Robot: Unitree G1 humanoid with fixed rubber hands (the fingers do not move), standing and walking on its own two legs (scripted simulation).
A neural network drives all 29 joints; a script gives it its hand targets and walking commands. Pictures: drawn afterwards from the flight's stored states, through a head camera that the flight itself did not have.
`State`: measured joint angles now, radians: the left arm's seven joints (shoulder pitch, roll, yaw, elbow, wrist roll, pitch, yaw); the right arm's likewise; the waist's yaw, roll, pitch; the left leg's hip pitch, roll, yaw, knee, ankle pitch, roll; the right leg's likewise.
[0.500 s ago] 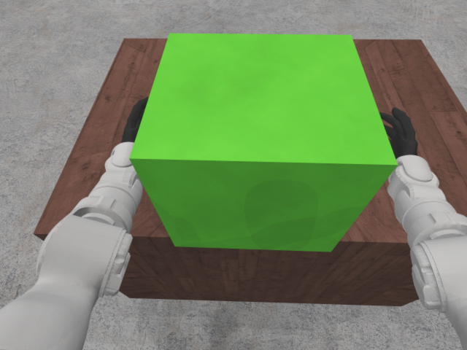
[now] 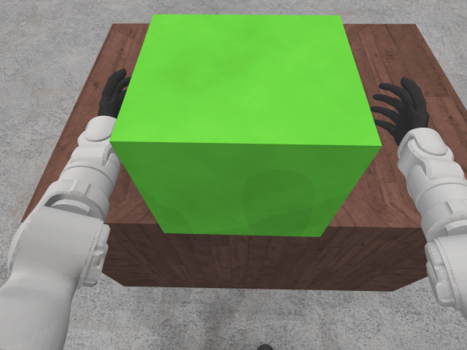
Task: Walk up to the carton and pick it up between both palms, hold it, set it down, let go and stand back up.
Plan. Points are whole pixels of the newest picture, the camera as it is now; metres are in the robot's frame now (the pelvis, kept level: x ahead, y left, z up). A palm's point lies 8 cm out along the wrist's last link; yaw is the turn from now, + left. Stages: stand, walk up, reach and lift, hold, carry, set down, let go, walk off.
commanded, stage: set down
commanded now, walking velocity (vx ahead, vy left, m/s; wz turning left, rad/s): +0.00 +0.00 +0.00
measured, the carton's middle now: (243, 134) +0.50 -0.01 +0.05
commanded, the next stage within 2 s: none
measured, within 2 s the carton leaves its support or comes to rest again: neither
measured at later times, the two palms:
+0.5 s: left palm (80, 49) +0.50 +0.21 +0.23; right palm out of the picture +0.46 -0.29 +0.23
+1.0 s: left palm (77, 87) +0.47 +0.23 +0.19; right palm (458, 98) +0.43 -0.29 +0.19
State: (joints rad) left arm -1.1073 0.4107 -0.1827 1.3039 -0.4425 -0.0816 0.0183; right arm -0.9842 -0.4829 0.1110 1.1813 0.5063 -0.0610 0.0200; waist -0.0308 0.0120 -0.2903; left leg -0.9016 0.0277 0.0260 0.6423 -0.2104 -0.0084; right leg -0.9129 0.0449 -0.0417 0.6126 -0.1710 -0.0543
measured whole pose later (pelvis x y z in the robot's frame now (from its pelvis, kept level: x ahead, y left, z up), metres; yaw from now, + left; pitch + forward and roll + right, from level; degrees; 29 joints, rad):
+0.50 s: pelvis +0.01 +0.01 +0.03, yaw +0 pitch +17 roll +0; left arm -1.17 0.48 -0.10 1.02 -0.40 0.34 0.04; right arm -1.08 -0.61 0.07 1.04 0.53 0.25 0.05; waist -0.04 0.01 -0.18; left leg -0.57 0.02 0.03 0.43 -0.16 0.00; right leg -0.57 0.05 -0.02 0.39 -0.11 -0.04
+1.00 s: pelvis +0.03 +0.01 +0.04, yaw +0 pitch +11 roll +0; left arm -0.84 0.46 0.04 0.64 -0.30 0.47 0.01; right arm -0.77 -0.57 -0.01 0.72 0.48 0.30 0.04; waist -0.06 0.00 -0.10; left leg -0.41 0.01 0.01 0.37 -0.16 0.00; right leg -0.41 0.04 -0.03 0.33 -0.11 -0.04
